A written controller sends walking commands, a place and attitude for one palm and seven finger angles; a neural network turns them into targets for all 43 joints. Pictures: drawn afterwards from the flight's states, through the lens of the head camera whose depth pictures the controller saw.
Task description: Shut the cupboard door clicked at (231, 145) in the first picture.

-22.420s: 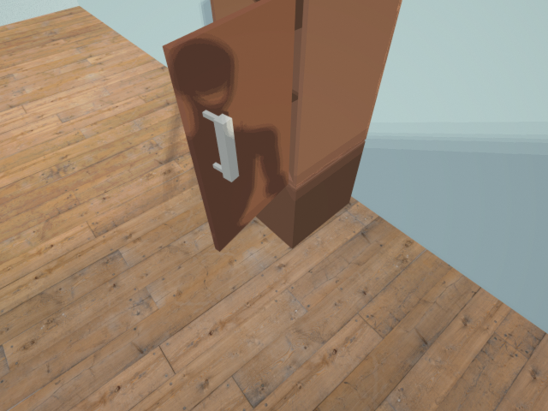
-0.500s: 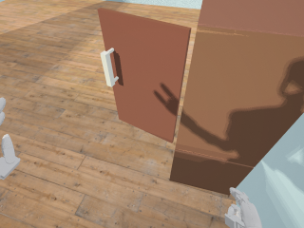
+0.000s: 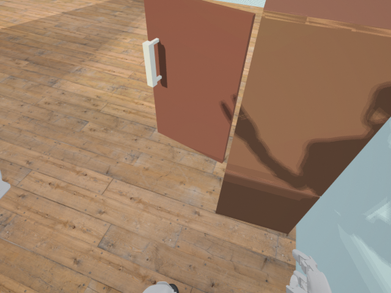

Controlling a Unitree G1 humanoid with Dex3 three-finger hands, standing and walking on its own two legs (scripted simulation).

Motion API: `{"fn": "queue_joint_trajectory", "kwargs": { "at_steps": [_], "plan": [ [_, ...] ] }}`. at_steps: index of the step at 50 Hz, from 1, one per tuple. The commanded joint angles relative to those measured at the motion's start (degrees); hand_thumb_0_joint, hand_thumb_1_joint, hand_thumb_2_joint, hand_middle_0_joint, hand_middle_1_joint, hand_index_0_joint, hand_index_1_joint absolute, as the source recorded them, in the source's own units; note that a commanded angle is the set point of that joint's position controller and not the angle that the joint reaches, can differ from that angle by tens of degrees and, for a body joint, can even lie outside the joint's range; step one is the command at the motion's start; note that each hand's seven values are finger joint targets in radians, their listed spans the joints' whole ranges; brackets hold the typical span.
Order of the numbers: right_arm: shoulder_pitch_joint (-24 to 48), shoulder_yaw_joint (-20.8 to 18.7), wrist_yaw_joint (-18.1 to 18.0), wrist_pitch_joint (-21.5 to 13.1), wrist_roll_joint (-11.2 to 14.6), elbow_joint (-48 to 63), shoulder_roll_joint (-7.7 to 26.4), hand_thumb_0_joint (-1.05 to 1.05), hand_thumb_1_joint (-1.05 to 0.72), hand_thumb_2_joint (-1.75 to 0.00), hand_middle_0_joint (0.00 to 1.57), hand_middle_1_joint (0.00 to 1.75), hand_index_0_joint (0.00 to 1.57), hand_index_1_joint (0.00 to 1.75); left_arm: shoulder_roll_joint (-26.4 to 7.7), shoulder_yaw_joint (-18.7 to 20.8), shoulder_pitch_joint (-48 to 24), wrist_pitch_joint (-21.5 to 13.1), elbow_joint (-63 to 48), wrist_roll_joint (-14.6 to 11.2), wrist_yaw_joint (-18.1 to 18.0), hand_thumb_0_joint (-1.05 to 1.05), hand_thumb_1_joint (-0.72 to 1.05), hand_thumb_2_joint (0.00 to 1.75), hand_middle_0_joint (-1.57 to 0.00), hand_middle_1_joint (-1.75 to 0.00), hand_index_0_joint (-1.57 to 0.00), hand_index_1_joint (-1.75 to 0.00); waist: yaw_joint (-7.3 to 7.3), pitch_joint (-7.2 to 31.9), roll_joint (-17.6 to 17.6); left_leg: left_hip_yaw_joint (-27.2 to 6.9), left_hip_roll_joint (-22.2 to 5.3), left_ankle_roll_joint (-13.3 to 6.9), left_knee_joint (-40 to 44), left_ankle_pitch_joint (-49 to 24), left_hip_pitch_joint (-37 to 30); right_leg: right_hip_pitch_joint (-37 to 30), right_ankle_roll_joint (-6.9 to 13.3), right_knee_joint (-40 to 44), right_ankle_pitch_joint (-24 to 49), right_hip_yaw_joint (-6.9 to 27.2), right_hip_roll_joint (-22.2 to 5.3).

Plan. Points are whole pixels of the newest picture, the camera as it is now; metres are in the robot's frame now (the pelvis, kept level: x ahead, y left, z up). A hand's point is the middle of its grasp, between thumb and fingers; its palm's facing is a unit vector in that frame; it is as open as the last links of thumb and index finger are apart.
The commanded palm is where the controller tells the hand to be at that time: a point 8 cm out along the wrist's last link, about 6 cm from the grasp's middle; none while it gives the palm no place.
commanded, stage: step back with the hand held close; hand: left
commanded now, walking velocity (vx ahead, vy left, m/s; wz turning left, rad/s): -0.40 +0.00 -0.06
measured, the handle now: (154, 62) +0.81 +0.18 +0.05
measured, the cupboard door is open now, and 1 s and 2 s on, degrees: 75 75 75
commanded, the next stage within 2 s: stop stepping back and stand still in 0.20 s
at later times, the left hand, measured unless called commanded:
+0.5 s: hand out of the picture +0.10 +0.26 +0.18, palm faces +0.34 -0.80 -0.50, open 7.4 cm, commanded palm +0.04 +0.30 +0.20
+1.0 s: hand out of the picture +0.00 +0.27 +0.20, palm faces +0.46 -0.77 -0.44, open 7.4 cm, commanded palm -0.04 +0.31 +0.20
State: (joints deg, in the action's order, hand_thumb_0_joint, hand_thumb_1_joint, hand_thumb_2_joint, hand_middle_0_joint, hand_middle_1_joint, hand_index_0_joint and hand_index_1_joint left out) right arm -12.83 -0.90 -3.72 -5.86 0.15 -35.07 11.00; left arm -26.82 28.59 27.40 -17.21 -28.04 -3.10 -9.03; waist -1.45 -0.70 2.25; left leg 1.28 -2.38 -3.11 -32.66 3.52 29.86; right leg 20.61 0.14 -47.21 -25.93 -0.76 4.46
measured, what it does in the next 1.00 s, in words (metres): walks backwards: right foot, then left foot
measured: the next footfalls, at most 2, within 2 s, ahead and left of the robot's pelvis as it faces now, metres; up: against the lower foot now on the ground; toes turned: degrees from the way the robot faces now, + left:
right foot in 0.06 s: -0.01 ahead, -0.11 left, +0.00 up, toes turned -1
left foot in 0.26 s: +0.03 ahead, +0.13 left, +0.00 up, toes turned -3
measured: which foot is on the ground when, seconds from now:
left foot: down 0.00-0.08, up 0.10-0.24, down 0.26-0.84, up 0.86-1.00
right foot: up 0.00-0.04, down 0.06-0.66, up 0.68-0.84, down 0.86-1.00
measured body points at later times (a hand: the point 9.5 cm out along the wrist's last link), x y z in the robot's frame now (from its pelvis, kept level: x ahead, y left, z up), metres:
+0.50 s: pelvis -0.11 +0.01 +0.01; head -0.10 +0.03 +0.46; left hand +0.07 +0.30 +0.21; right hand +0.04 -0.24 -0.06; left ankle -0.02 +0.13 -0.71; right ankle -0.08 -0.11 -0.72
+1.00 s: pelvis -0.19 +0.01 +0.02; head -0.22 +0.00 +0.47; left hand -0.03 +0.31 +0.22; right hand -0.06 -0.22 -0.08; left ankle -0.14 +0.16 -0.64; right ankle -0.19 -0.03 -0.72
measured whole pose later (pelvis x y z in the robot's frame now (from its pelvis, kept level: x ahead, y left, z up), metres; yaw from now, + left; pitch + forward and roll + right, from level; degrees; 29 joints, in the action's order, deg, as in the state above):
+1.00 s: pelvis -0.19 +0.01 +0.02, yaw -2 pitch +0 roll +3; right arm -15.2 0.7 -3.7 -2.6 -0.8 -39.8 11.1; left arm -22.0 23.1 30.6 -12.3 -23.9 -2.2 -8.8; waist 1.9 3.7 -1.2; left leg 0.7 0.0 0.9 -61.3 15.7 33.0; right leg 12.5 6.1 -26.1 -13.7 -3.0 2.4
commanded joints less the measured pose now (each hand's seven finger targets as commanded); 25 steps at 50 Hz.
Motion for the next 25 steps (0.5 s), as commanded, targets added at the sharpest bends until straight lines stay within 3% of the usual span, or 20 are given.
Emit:
{"fn": "queue_joint_trajectory", "kwargs": {
  "at_steps": [1, 2, 3, 4, 5, 7, 10, 11, 12, 13, 14, 15, 16, 18, 19, 20, 21, 23, 24, 25],
  "plan": [
    [6.2, -2.4, 0.2, -4.2, 0.1, 7.7, 7.9, 0.0, -0.9, -0.9, 0.2, 0.3, 0.2, 0.3, -7.5, 4.6, 3.0, -3.6, -11.3, -2.0, 0.2, 0.0, 0.9, 0.9, -0.2, -0.3, -0.2, -0.3, 1.62, 6.3, 9.3, -9.6, -9.8, 1.6, 18.0, 28.3, -2.6, -8.8, 1.5, 18.8, -1.5, -1.2, -1.7],
    [5.7, -2.4, 0.3, -4.0, -0.2, 7.0, 7.6, 0.0, -0.9, -0.9, 0.2, 0.3, 0.2, 0.3, -8.5, 4.7, 2.0, -3.8, -11.8, -1.9, 0.4, 0.0, 0.9, 0.9, -0.2, -0.3, -0.2, -0.3, 1.35, 6.3, 4.3, -6.7, -7.3, 3.0, 11.0, 23.5, -7.2, -4.6, 3.4, 26.9, -0.5, 4.5, -6.1],
    [5.4, -2.1, 0.3, -3.4, -0.5, 6.3, 6.6, 0.0, -0.9, -0.9, 0.2, 0.3, 0.2, 0.3, -9.8, 4.8, -0.3, -4.0, -12.0, -1.6, 0.2, 0.0, 0.9, 0.9, -0.2, -0.3, -0.2, -0.3, 1.0, 6.0, -3.6, -1.7, -2.8, 5.0, -0.7, 18.0, -11.8, 2.6, 6.8, 31.9, 3.5, 15.9, -14.1],
    [5.6, -2.3, 0.3, -3.3, -0.2, 5.1, 6.5, 0.0, -0.9, -0.9, 0.2, 0.3, 0.2, 0.3, -10.3, 3.3, -4.5, -3.6, -14.1, -1.2, -0.3, 0.0, 0.9, 0.9, -0.2, -0.3, -0.2, -0.3, 1.17, 8.2, -9.7, 0.5, 1.4, 6.5, -12.5, 17.6, -17.0, 9.9, 9.7, 34.6, 5.1, 21.6, -21.5],
    [6.6, -2.9, 0.2, -2.8, -0.2, 5.0, 6.9, 0.0, -0.9, -0.9, 0.2, 0.3, 0.2, 0.3, -9.2, 1.7, -4.8, -2.1, -12.8, -0.6, -1.0, 0.0, 0.9, 0.9, -0.2, -0.3, -0.2, -0.3, 1.48, 6.7, -12.1, -2.5, 1.6, 5.6, -20.0, 18.4, -13.8, 8.9, 10.7, 31.9, 16.3, 21.4, -23.5],
    [7.9, -1.2, -0.4, -1.4, -0.6, 6.5, 5.3, 0.0, -0.9, -0.9, 0.2, 0.3, 0.2, 0.3, -9.9, 2.9, -4.3, -0.5, -11.7, 0.1, -1.4, 0.0, 0.9, 0.9, -0.2, -0.3, -0.2, -0.3, 1.51, 4.2, -10.7, -4.0, 0.7, 5.1, -19.4, 20.1, -3.3, -0.4, 10.0, 25.8, 38.0, 18.1, -22.6],
    [7.4, -0.6, -1.9, 0.2, -0.7, 6.3, 5.8, 0.0, -0.9, -0.9, 0.2, 0.3, 0.2, 0.3, -10.2, 4.1, -4.0, 0.4, -9.9, 0.6, -1.8, 0.0, 0.9, 0.9, -0.2, -0.3, -0.2, -0.3, 0.78, 4.1, -5.3, -2.2, 1.4, 4.8, 0.6, 11.7, -6.1, -6.6, 5.9, 17.8, 49.3, 11.1, -17.1],
    [6.7, -0.9, -2.1, 0.5, -0.5, 6.5, 6.4, 0.0, -0.9, -0.9, 0.2, 0.3, 0.2, 0.3, -10.0, 3.7, -3.3, 0.4, -10.7, 0.4, -1.7, 0.0, 0.9, 0.9, -0.2, -0.3, -0.2, -0.3, 0.61, 6.9, -2.3, -1.4, 0.6, 4.0, 6.9, -0.9, -10.3, -7.8, 3.1, 14.9, 48.5, 9.0, -13.9],
    [6.4, -1.7, -2.1, 0.5, 0.0, 7.6, 7.6, 0.0, -0.9, -0.9, 0.2, 0.3, 0.2, 0.3, -10.5, 4.1, -2.7, 0.1, -12.0, 0.2, -1.5, 0.0, 0.9, 0.9, -0.2, -0.3, -0.2, -0.3, 0.97, 9.8, 0.8, -5.0, -4.0, 2.1, 8.8, -16.3, -13.3, -7.9, 0.3, 12.8, 43.2, 6.9, -9.2],
    [5.4, -2.5, -1.7, 0.3, 0.5, 8.1, 8.3, 0.0, -0.9, -0.9, 0.2, 0.3, 0.2, 0.3, -10.7, 5.0, -1.3, -0.5, -12.7, -0.3, -1.0, 0.0, 0.9, 0.9, -0.2, -0.3, -0.2, -0.3, 1.37, 13.6, 2.0, -6.5, -7.6, 1.0, 9.0, -23.2, -15.7, -10.2, -0.9, 11.5, 36.1, 6.0, -6.2],
    [5.4, -3.4, -1.3, 0.1, 1.0, 8.7, 8.6, 0.0, -0.9, -0.9, 0.2, 0.3, 0.2, 0.3, -10.5, 5.2, 2.9, -0.3, -10.5, -0.3, -0.6, 0.0, 0.9, 0.9, -0.2, -0.3, -0.2, -0.3, 1.63, 15.4, 0.6, -7.4, -8.9, 0.6, 7.5, -26.7, -18.3, -9.4, -1.0, 12.0, 29.0, 4.8, -4.7],
    [6.1, -3.1, -1.0, 0.3, 0.4, 9.5, 8.0, 0.0, -0.9, -0.9, 0.2, 0.3, 0.2, 0.3, -9.7, 6.4, 7.2, 0.4, -10.2, -1.0, -0.2, 0.0, 0.9, 0.9, -0.2, -0.3, -0.2, -0.3, 2.15, 17.3, 5.6, -9.1, -10.1, -0.4, 7.2, -28.2, -17.1, -8.9, -1.3, 10.2, 26.2, 3.1, -4.1],
    [6.6, -2.6, -0.6, 0.2, 0.0, 10.2, 7.8, 0.0, -0.9, -0.9, 0.2, 0.3, 0.2, 0.3, -9.5, 6.1, 7.9, 0.6, -14.0, -1.7, 0.2, 0.0, 0.9, 0.9, -0.2, -0.3, -0.2, -0.3, 2.45, 17.7, 9.6, -10.1, -11.1, -1.0, 9.7, -22.3, -15.1, -10.2, -1.4, 8.5, 18.8, 1.9, -3.7],
    [6.1, -2.4, -0.3, -0.4, 0.1, 10.6, 8.5, 0.0, -0.9, -0.9, 0.2, 0.3, 0.2, 0.3, -8.9, 7.0, 8.7, 0.9, -16.4, -1.6, 0.1, 0.0, 0.9, 0.9, -0.2, -0.3, -0.2, -0.3, 2.43, 13.5, 11.4, -10.2, -11.7, -1.9, 14.1, 3.9, -4.5, -14.2, -1.2, 8.2, 7.5, 0.9, -2.5],
    [5.7, -2.4, -0.4, -1.0, 0.5, 10.9, 8.7, 0.0, -0.9, -0.9, 0.2, 0.3, 0.2, 0.3, -10.2, 8.5, 8.3, 0.9, -18.1, -1.4, -0.2, 0.0, 0.9, 0.9, -0.2, -0.3, -0.2, -0.3, 2.25, 12.5, 9.9, -9.9, -10.4, -1.8, 14.5, 15.9, -1.7, -16.8, -1.1, 11.9, 10.2, 1.2, -2.8],
    [5.3, -1.8, -0.6, -1.3, 0.8, 11.0, 8.3, 0.0, -0.9, -0.9, 0.2, 0.3, 0.2, 0.3, -8.0, 6.5, 8.6, 1.5, -16.9, -1.1, -0.4, 0.0, 0.9, 0.9, -0.2, -0.3, -0.2, -0.3, 1.15, 9.4, 7.4, -8.3, -8.0, -0.7, 14.1, 25.6, 1.7, -17.1, -0.8, 14.9, 10.3, 2.1, -3.8],
    [5.0, -1.6, -0.7, -1.4, 0.8, 10.9, 8.2, 0.0, -0.9, -0.9, 0.2, 0.3, 0.2, 0.3, -7.9, 6.6, 8.1, 2.0, -15.1, -0.9, -0.9, 0.0, 0.9, 0.9, -0.2, -0.3, -0.2, -0.3, 0.9, 6.6, 5.0, -6.7, -5.3, 0.7, 13.4, 31.3, 2.7, -14.8, 0.1, 18.7, 5.6, 3.4, -4.7],
    [4.4, -1.9, -1.3, -1.5, 0.2, 9.9, 7.8, 0.0, -0.9, -0.9, 0.2, 0.3, 0.2, 0.3, -7.4, 5.0, 5.3, 2.7, -14.2, -0.4, -1.6, 0.0, 0.9, 0.9, -0.2, -0.3, -0.2, -0.3, 0.44, 5.2, -1.4, -2.9, 0.4, 3.0, 4.6, 28.9, -5.7, -2.5, 3.4, 28.4, -10.9, 10.2, -8.1],
    [4.2, -2.1, -1.6, -1.4, -0.4, 8.9, 8.2, 0.0, -0.9, -0.9, 0.2, 0.3, 0.2, 0.3, -10.0, 6.8, 3.8, 2.9, -14.7, -0.2, -2.2, 0.0, 0.9, 0.9, -0.2, -0.3, -0.2, -0.3, 0.31, 5.7, -4.0, -1.7, 1.9, 3.7, -2.2, 24.0, -12.4, 4.5, 5.2, 32.3, -14.8, 14.4, -11.5],
    [3.7, -1.7, -1.8, -1.1, -0.8, 7.8, 7.6, 0.0, -0.9, -0.9, 0.2, 0.3, 0.2, 0.3, -7.3, 3.6, 1.5, 2.9, -14.7, 0.0, -2.6, 0.0, 0.9, 0.9, -0.2, -0.3, -0.2, -0.3, -0.52, 4.4, -6.0, -2.1, 2.3, 3.7, -7.2, 20.1, -15.7, 8.9, 6.4, 33.1, -14.7, 15.5, -14.2]
  ]
}}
